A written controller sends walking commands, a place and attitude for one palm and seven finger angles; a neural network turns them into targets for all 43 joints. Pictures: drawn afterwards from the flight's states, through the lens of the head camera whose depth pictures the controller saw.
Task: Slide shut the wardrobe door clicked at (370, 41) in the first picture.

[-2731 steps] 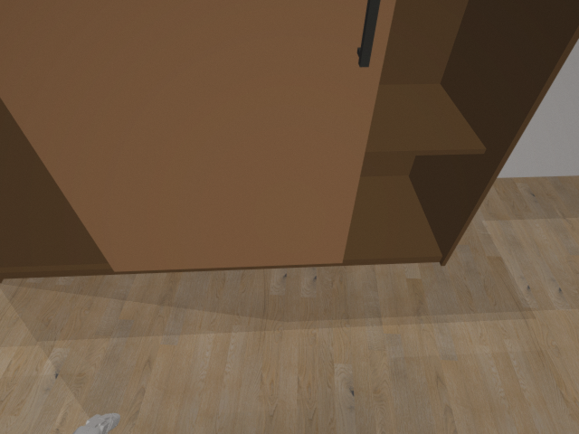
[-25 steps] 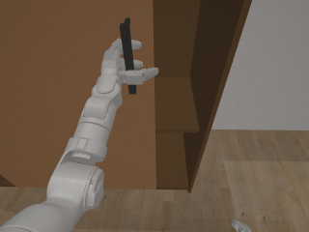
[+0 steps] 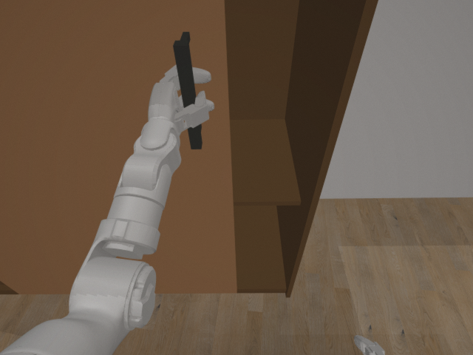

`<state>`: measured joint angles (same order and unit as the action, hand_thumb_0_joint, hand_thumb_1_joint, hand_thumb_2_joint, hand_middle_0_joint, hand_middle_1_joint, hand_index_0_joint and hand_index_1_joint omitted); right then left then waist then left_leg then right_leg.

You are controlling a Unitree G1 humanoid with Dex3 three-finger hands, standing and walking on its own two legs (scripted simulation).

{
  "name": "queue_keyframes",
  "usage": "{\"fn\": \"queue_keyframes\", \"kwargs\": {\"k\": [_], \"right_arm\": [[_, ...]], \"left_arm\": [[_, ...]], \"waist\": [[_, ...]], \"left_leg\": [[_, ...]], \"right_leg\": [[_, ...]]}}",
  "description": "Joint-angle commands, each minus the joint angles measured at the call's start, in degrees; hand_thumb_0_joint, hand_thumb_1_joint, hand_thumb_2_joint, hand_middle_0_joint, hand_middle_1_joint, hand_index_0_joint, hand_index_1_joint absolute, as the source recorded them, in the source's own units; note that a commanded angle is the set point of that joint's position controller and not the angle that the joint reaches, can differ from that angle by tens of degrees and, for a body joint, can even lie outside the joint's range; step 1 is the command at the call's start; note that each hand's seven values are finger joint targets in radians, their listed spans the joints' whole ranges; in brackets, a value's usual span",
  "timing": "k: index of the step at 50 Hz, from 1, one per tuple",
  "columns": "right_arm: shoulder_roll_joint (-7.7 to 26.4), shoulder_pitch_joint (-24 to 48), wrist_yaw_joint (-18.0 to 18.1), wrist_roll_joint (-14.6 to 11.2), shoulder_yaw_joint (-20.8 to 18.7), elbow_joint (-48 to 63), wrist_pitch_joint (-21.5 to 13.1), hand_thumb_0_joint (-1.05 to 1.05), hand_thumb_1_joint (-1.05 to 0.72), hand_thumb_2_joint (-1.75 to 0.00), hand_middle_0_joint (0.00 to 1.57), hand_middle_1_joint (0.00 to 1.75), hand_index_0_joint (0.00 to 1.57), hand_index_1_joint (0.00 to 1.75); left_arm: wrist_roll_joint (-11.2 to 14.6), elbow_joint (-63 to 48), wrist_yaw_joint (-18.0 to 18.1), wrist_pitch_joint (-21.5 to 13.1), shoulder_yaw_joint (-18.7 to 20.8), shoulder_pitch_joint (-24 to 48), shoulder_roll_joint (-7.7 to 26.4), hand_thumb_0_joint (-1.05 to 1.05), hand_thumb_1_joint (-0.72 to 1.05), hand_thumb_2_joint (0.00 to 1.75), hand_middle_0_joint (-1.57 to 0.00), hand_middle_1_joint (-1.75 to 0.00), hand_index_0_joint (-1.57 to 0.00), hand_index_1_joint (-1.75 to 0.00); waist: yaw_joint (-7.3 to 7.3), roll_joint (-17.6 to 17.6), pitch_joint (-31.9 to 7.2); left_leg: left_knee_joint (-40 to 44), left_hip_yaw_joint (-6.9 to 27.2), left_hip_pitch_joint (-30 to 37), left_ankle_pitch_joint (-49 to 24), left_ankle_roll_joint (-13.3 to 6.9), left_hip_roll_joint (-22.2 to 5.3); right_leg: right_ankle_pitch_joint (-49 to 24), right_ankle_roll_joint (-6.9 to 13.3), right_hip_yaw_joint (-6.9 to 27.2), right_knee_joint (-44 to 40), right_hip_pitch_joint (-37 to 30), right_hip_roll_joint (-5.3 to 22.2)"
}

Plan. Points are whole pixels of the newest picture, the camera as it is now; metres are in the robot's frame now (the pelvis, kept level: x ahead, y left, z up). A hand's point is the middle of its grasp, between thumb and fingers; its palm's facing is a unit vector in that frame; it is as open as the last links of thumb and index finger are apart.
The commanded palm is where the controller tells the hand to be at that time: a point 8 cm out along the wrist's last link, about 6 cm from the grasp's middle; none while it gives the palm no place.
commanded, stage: grip the handle and tug to test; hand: left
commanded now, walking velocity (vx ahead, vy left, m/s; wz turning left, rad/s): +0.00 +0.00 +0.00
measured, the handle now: (191, 95) +0.49 +0.09 +0.22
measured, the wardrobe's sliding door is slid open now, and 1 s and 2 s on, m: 0.21 0.21 0.21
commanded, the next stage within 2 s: tug the door sideways, standing still in 0.52 s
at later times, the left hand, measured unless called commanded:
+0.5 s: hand (201, 112) +0.43 +0.06 +0.22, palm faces -0.01 -1.00 +0.01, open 5.5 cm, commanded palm +0.38 +0.11 +0.22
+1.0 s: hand (203, 112) +0.43 +0.06 +0.22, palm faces +0.07 -1.00 -0.05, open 5.7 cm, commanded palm +0.41 +0.08 +0.22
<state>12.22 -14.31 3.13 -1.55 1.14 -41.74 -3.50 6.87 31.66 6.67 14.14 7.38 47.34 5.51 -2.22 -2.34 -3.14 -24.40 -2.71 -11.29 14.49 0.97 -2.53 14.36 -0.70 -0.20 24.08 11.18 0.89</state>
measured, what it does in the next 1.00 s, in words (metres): stands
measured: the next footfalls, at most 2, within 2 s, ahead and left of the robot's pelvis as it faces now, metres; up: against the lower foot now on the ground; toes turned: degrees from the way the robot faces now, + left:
none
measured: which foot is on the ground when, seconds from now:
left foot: down 0.00-1.00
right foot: down 0.00-1.00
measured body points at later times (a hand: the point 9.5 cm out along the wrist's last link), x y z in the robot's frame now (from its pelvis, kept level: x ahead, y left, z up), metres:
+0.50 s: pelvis +0.03 +0.00 +0.00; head +0.02 -0.02 +0.45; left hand +0.42 +0.12 +0.22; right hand +0.18 -0.23 -0.10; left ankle -0.02 +0.13 -0.74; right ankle -0.02 -0.13 -0.74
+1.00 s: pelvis +0.04 -0.02 +0.00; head +0.03 -0.04 +0.45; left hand +0.42 +0.12 +0.23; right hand +0.24 -0.21 -0.10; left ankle -0.02 +0.13 -0.74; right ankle -0.02 -0.13 -0.74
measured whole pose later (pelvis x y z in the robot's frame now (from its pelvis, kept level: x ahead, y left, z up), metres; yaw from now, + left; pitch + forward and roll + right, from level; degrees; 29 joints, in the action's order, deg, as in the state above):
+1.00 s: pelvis +0.04 -0.02 +0.00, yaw +5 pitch +2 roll +0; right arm 11.9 -7.0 0.9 -1.2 1.0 -38.3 1.0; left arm 6.0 13.2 9.7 23.4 -0.3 39.9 1.5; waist 2.0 -3.0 -3.0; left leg -26.0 1.0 -10.0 17.3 1.6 -2.0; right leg 19.7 0.4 -4.9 26.2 8.1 1.6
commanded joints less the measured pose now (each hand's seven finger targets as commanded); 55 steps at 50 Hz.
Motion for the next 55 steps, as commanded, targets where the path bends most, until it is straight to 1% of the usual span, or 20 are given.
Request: {"fn": "queue_keyframes", "kwargs": {"k": [1,4,5,9,11,13,17,21,24,27,31,32,33,35,38,45,47,48,53,55], "right_arm": [[6.1,5.2,0.5,-0.3,-2.0,8.1,-2.5,0.0,-0.9,-0.9,0.2,0.3,0.2,0.3],[6.4,5.6,0.6,-0.1,-2.2,8.7,-1.9,0.0,-0.9,-0.9,0.2,0.3,0.2,0.3],[6.0,6.1,0.5,-0.2,-2.1,9.1,-1.9,0.0,-0.9,-0.9,0.2,0.3,0.2,0.3],[5.7,7.1,0.1,-0.3,-2.2,10.2,-1.1,0.0,-0.9,-0.9,0.2,0.3,0.2,0.3],[5.5,7.5,-0.2,-0.4,-2.1,10.5,-1.0,0.0,-0.9,-0.9,0.2,0.3,0.2,0.3],[5.4,7.9,-0.6,-0.5,-2.3,11.3,-0.9,0.0,-0.9,-0.9,0.2,0.3,0.2,0.3],[5.6,8.8,-1.1,-0.4,-2.5,12.2,-0.3,0.0,-0.9,-0.9,0.2,0.3,0.2,0.3],[5.3,10.0,-1.7,-0.3,-2.4,13.7,0.3,0.0,-0.9,-0.9,0.2,0.3,0.2,0.3],[5.3,11.1,-2.4,-0.3,-2.4,14.6,1.1,0.0,-0.9,-0.9,0.2,0.3,0.2,0.3],[5.0,12.2,-2.8,-0.5,-2.3,15.4,1.4,0.0,-0.9,-0.9,0.2,0.3,0.2,0.3],[5.0,13.6,-2.9,-0.5,-2.0,15.5,2.0,0.0,-0.9,-0.9,0.2,0.3,0.2,0.3],[5.5,13.4,-2.6,-0.4,-1.9,14.6,2.2,0.0,-0.9,-0.9,0.2,0.3,0.2,0.3],[5.5,13.5,-2.3,-0.4,-1.8,14.2,2.3,0.0,-0.9,-0.9,0.2,0.3,0.2,0.3],[5.4,12.9,-2.1,-0.2,-1.8,13.2,2.1,0.0,-0.9,-0.9,0.2,0.3,0.2,0.3],[5.2,11.9,-1.8,0.0,-1.9,11.9,2.1,0.0,-0.9,-0.9,0.2,0.3,0.2,0.3],[4.5,11.9,-1.9,0.3,-2.1,11.0,1.9,0.0,-0.9,-0.9,0.2,0.3,0.2,0.3],[4.2,12.3,-1.9,0.2,-1.8,10.8,1.8,0.0,-0.9,-0.9,0.2,0.3,0.2,0.3],[4.1,12.1,-2.0,0.2,-1.7,10.6,1.7,0.0,-0.9,-0.9,0.2,0.3,0.2,0.3],[4.4,10.9,-1.9,0.4,-2.1,10.4,1.4,0.0,-0.9,-0.9,0.2,0.3,0.2,0.3],[4.3,10.9,-2.1,0.3,-2.1,10.1,1.0,0.0,-0.9,-0.9,0.2,0.3,0.2,0.3]], "left_arm": [[0.5,-16.1,-0.5,-3.6,1.6,27.5,8.1,0.0,0.9,0.9,-0.45,-1.4,-0.45,-1.4],[0.3,-17.9,-0.3,-3.3,4.1,26.0,11.3,0.0,0.9,0.9,-0.45,-1.4,-0.45,-1.4],[0.3,-19.4,-0.5,-3.2,3.3,26.3,10.3,0.0,0.9,0.9,-0.45,-1.4,-0.45,-1.4],[0.4,-22.0,-0.8,-2.0,3.6,20.1,10.0,0.0,0.9,0.9,-0.45,-1.4,-0.45,-1.4],[0.5,-24.8,-0.9,-1.5,0.9,20.3,7.1,0.0,0.9,0.9,-0.45,-1.4,-0.45,-1.4],[0.6,-27.1,-0.9,-0.8,0.6,17.0,6.2,0.0,0.9,0.9,-0.45,-1.4,-0.45,-1.4],[0.7,-31.2,-0.9,0.6,0.2,13.2,6.1,0.0,0.9,0.9,-0.45,-1.4,-0.45,-1.4],[0.8,-37.2,-1.3,2.0,-0.9,8.5,5.3,0.0,0.9,0.9,-0.45,-1.4,-0.45,-1.4],[0.8,-40.9,-1.5,3.4,-1.6,3.7,4.9,0.0,0.9,0.9,-0.45,-1.4,-0.45,-1.4],[1.0,-45.0,-1.7,4.8,-2.8,1.2,4.2,0.0,0.9,0.9,-0.45,-1.4,-0.45,-1.4],[1.5,-46.8,-1.6,6.8,-4.7,1.5,2.7,0.0,0.9,0.9,-0.45,-1.4,-0.45,-1.4],[1.6,-45.3,-1.5,7.4,-2.3,4.6,5.6,0.0,0.9,0.9,-0.45,-1.4,-0.45,-1.4],[1.5,-44.3,-1.4,7.9,-3.5,7.9,4.3,0.0,0.9,0.9,-0.45,-1.4,-0.45,-1.4],[1.2,-43.0,-0.6,8.1,-5.0,14.5,3.0,0.0,0.9,0.9,-0.45,-1.4,-0.45,-1.4],[0.7,-39.3,0.3,9.1,-6.5,17.0,0.5,0.0,0.9,0.9,-0.45,-1.4,-0.45,-1.4],[0.0,-35.7,0.2,5.0,-12.3,23.1,-4.7,0.0,0.9,0.9,-0.45,-1.4,-0.45,-1.4],[-0.1,-33.3,-0.1,3.7,-14.0,24.6,-6.6,0.0,0.9,0.9,-0.45,-1.4,-0.45,-1.4],[0.1,-32.1,-0.3,3.1,-14.7,25.4,-7.4,0.0,0.9,0.9,-0.45,-1.4,-0.45,-1.4],[0.2,-29.1,-1.0,2.1,-16.2,27.6,-9.2,0.0,0.9,0.9,-0.45,-1.4,-0.45,-1.4],[0.2,-28.4,-1.3,1.1,-18.0,29.6,-10.7,0.0,0.9,0.9,-0.45,-1.4,-0.45,-1.4]], "waist": [[1.3,6.0,-17.5],[2.28,7.3,-18.8],[2.13,5.5,-19.3],[3.21,5.4,-20.1],[2.36,4.4,-19.5],[2.77,5.3,-20.2],[3.19,6.4,-21.6],[3.87,4.1,-22.6],[4.4,4.5,-22.0],[4.03,4.8,-21.6],[3.42,5.1,-19.8],[3.14,5.4,-19.3],[2.36,6.4,-18.5],[1.23,4.5,-17.7],[0.49,4.3,-18.6],[-0.33,5.1,-20.4],[-0.64,3.2,-18.9],[-0.8,4.4,-18.7],[-1.0,5.9,-20.9],[-1.27,5.8,-21.2]], "left_leg": [[0.1,-0.9,6.9,-20.5,-2.8,2.3],[0.4,-0.9,6.8,-21.7,-2.8,2.2],[0.3,-0.9,7.3,-22.3,-2.8,2.3],[-0.1,-1.4,7.8,-25.4,-2.6,2.4],[-0.1,-1.5,8.9,-25.9,-2.6,2.2],[-0.5,-1.4,9.3,-27.9,-2.5,2.1],[-0.8,-1.3,10.1,-31.2,-2.6,2.1],[-1.4,-1.3,11.0,-34.7,-2.4,2.2],[-1.9,-1.1,10.6,-36.4,-2.4,2.3],[-2.3,-0.8,11.4,-37.7,-2.4,1.9],[-2.6,-0.1,11.6,-36.6,-2.4,2.0],[-2.5,-0.3,11.4,-35.0,-2.4,2.2],[-2.3,-0.4,11.2,-33.9,-2.5,2.4],[-3.1,0.0,12.0,-34.6,-2.6,2.5],[-4.7,0.2,12.9,-37.9,-2.6,2.7],[-4.6,1.7,14.1,-34.9,-2.9,2.7],[-4.3,1.7,14.1,-31.4,-2.9,2.8],[-4.1,2.0,13.8,-30.4,-2.9,2.9],[-6.3,1.3,13.0,-36.0,-3.5,3.6],[-5.8,2.1,13.1,-33.5,-3.4,3.3]], "right_leg": [[-25.7,1.0,-2.4,-1.0,-6.9,-2.0],[-26.7,1.1,-2.4,-0.9,-9.0,-1.9],[-27.5,1.2,-2.4,-0.6,-9.0,-1.8],[-30.9,1.3,-2.6,-0.2,-11.0,-1.8],[-31.4,1.2,-2.7,-0.3,-9.8,-2.0],[-33.3,1.3,-2.9,0.0,-10.5,-2.0],[-37.0,1.2,-3.1,0.8,-12.1,-2.0],[-40.1,1.3,-3.2,1.5,-13.3,-1.7],[-41.0,1.6,-3.6,2.0,-13.8,-1.6],[-41.6,1.4,-3.6,2.1,-13.0,-1.7],[-40.2,1.4,-3.7,1.9,-11.2,-1.9],[-40.1,1.4,-3.5,1.5,-11.1,-1.8],[-39.7,1.2,-3.5,1.4,-10.6,-1.9],[-39.5,1.4,-3.4,1.4,-8.8,-2.0],[-42.1,1.2,-3.6,2.5,-7.6,-1.8],[-37.6,1.5,-3.7,3.0,-6.2,-1.4],[-34.6,1.6,-3.5,2.6,-4.6,-1.4],[-33.9,1.7,-3.7,2.6,-4.5,-1.5],[-41.9,1.2,-4.2,4.7,-5.8,-1.5],[-38.5,1.4,-4.2,4.5,-4.9,-1.5]]}}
